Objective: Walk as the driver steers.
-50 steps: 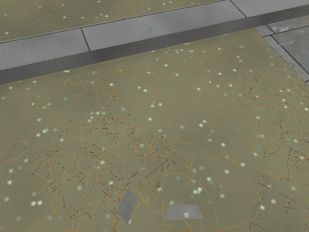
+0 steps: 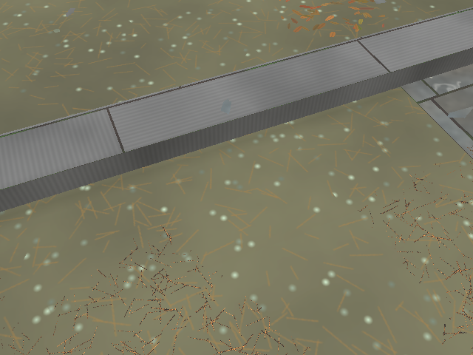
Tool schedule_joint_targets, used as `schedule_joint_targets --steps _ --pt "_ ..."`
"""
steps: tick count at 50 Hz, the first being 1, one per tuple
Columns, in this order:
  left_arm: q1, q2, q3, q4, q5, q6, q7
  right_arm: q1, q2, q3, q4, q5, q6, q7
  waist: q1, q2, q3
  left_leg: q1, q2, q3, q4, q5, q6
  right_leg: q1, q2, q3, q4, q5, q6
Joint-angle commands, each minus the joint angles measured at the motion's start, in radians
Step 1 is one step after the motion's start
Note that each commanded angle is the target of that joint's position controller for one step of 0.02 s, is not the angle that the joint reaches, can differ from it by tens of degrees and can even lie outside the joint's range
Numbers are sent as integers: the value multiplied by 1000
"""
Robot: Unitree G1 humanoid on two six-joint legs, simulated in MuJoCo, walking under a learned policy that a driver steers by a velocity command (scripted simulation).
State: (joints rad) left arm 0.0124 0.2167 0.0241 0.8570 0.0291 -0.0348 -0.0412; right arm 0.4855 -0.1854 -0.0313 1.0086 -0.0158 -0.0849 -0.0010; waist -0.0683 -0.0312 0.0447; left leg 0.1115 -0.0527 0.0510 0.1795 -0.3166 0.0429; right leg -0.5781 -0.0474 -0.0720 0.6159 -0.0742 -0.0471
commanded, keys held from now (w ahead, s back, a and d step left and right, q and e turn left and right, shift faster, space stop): w+q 0.32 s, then q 0.68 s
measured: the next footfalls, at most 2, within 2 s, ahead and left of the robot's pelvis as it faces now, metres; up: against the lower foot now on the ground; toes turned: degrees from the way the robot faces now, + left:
right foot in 0.06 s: +0.21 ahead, -0.10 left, +0.00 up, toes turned -2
left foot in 0.58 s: +0.42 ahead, +0.10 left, +0.00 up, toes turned +22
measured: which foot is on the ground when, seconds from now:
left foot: down 0.00-0.08, up 0.10-0.56, down 0.58-1.00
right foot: up 0.00-0.04, down 0.06-0.58, up 0.60-1.00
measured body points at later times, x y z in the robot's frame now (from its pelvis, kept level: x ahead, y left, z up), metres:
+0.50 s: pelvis +0.25 -0.02 +0.00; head +0.29 -0.01 +0.45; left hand +0.18 +0.22 -0.14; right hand +0.45 -0.21 -0.13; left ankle +0.38 +0.12 -0.70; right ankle +0.17 -0.10 -0.74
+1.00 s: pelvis +0.34 +0.01 +0.00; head +0.37 +0.04 +0.45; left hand +0.33 +0.30 -0.13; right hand +0.55 -0.21 -0.11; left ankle +0.38 +0.08 -0.74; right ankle +0.45 -0.13 -0.68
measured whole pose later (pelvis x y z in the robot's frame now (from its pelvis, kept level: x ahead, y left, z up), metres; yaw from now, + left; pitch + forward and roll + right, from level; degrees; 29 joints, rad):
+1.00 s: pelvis +0.34 +0.01 +0.00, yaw +31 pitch +2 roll -1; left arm 0.13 0.25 0.06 0.80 0.02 0.05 0.04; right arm 0.24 -0.27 -0.09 0.82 -0.02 0.03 0.00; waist -0.05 -0.01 0.05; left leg -0.34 -0.15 -0.11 0.40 -0.08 0.11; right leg -0.50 -0.03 0.08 0.91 -0.36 0.05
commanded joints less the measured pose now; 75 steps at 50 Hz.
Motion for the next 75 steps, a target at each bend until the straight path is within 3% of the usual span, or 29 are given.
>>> schedule_joint_targets --steps 1,3,4,5,6,7,8,10,14,22,27,29,30,31,32,34,36,40,47,53,58,59,60,61,63,64,67,72,75 --pt "2 91 23 -59 -3 -24 15 -12 -178 -35 -27 -2 -6 -10 80 122 27 -59 277 -121 106 822 115 142 49 -6 -62 -50 -40" --pt "283 143 50 30 9 -45 36 -42 -181 -35 -32 3 0 -7 196 74 -127 -164 208 -82 433 813 84 512 57 7 -147 -32 -79" --pt "448 232 73 48 35 -53 51 -26 -133 -22 -64 9 0 -3 235 -44 -270 -358 141 -45 734 437 70 761 -192 268 -169 -178 -117" --pt "444 301 88 45 36 -44 46 117 -28 -6 -66 44 9 -4 156 -255 -378 -656 -14 -33 1037 -237 45 932 -431 705 -311 -285 -219" --pt "348 219 75 23 5 -32 42 34 -145 -35 -51 16 22 -11 148 -63 -262 -709 52 -121 1095 -158 62 791 -375 681 -360 -400 -185" --pt "246 147 54 7 -3 -35 40 -40 -142 -41 -69 12 21 -3 114 -25 -116 -711 91 -122 1062 -54 66 634 -331 515 -392 -382 -153" --pt "202 108 44 6 -2 -44 38 -66 -114 -37 -71 11 21 2 92 -16 -52 -680 122 -115 1024 3 62 529 -288 397 -429 -264 -129" --pt "202 78 36 24 -9 -58 47 -59 -94 -40 -65 -13 46 16 53 -50 -17 -618 149 -106 982 37 45 428 -228 231 -457 -124 -88" --pt "271 91 41 53 -19 -89 51 -146 -71 -43 -99 -14 78 35 40 -36 4 -700 164 -82 950 131 25 437 -210 84 -492 19 -84" --pt "348 107 37 85 -20 -75 72 -388 -37 -15 -190 -15 76 51 74 -45 38 -648 98 75 535 344 12 487 -165 -169 -370 568 -58" --pt "337 153 57 78 -21 -36 94 -270 -99 -34 -179 -32 67 43 26 -86 -61 -492 6 103 433 170 90 608 -205 -181 -64 812 -57" --pt "321 169 65 60 -29 -19 86 -114 -163 -62 -145 -44 39 22 -59 16 -161 -266 24 20 238 405 148 510 -163 -189 339 494 -3" --pt "387 73 47 17 -16 -16 78 -134 -280 -87 -150 -36 33 11 30 208 -229 -28 303 -271 382 1071 224 228 -39 -177 622 -444 35" --pt "415 89 50 -11 -26 2 75 -98 -336 -109 -171 7 55 10 5 231 -381 105 447 -604 297 1109 426 31 100 5 846 -611 70" --pt "364 107 49 -12 -12 9 75 -147 -299 -103 -196 23 75 2 8 83 -318 19 428 -532 232 893 407 -17 30 91 841 -527 69" --pt "258 103 50 -30 -8 6 75 -263 -186 -71 -209 20 90 -10 49 9 -95 -223 320 -410 147 670 316 -25 -18 99 700 -389 75" --pt "278 105 53 -32 13 35 76 -282 -156 -62 -213 17 90 -14 79 31 -91 -318 247 -337 124 622 256 60 -23 103 601 -338 82" --pt "268 85 49 -50 3 67 74 -267 -214 -79 -222 3 79 -2 84 61 -140 -336 198 -329 119 530 210 77 -3 107 502 -293 94" --pt "129 119 54 -110 -4 81 81 -229 -236 -90 -240 -2 109 -6 29 134 -97 -310 176 -479 59 21 172 8 18 143 330 -278 109" --pt "121 123 45 -135 -22 60 87 -230 -245 -97 -253 -11 116 1 23 152 -100 -300 171 -560 95 99 175 111 73 150 176 -336 72" --pt "281 123 38 -103 -27 39 96 -280 -220 -86 -255 5 129 2 97 145 -105 -413 114 -537 160 136 90 422 97 109 -242 -211 9" --pt "257 180 48 -113 -12 34 103 -252 -179 -73 -258 12 128 -3 69 21 -86 -490 38 -465 260 -40 33 467 -35 256 -375 -258 -24" --pt "196 257 57 -157 0 36 103 -208 -135 -61 -267 20 122 -8 39 -161 -92 -610 -117 -265 474 -169 -18 500 -294 547 -455 -281 -107" --pt "170 269 63 -153 11 39 94 -254 -218 -82 -264 -13 117 -13 61 -137 -33 -612 -121 -201 660 -236 -30 329 -348 587 -431 -133 -202" --pt "99 161 34 -153 -8 28 79 -221 -214 -83 -233 -13 117 -3 2 -48 -11 -539 -85 -234 809 -120 -40 284 -219 403 -383 28 -169" --pt "84 152 31 -159 -9 26 76 -200 -206 -80 -218 -11 122 1 -2 -77 -28 -535 -89 -223 845 -88 -50 320 -163 327 -360 94 -138" --pt "155 145 25 -134 -12 20 76 -224 -180 -64 -205 -5 133 7 40 -101 -54 -554 -77 -196 798 -100 -85 450 -131 257 -301 325 -139" --pt "237 176 30 -77 -8 27 71 -297 -145 -31 -189 16 143 -10 98 -147 -79 -418 -20 -96 462 -147 -91 541 -132 261 -246 406 -138" --pt "236 187 34 -47 -11 37 68 -258 -144 -23 -149 25 134 -24 69 -134 -74 -295 -7 -70 183 42 -61 530 -123 270 -205 462 -109"
Keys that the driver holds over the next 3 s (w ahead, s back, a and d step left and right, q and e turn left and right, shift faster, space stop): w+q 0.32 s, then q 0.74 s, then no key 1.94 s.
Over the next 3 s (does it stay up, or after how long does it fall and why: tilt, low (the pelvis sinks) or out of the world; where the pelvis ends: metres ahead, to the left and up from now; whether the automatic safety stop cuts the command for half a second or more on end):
stays up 0.36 -0.02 0.01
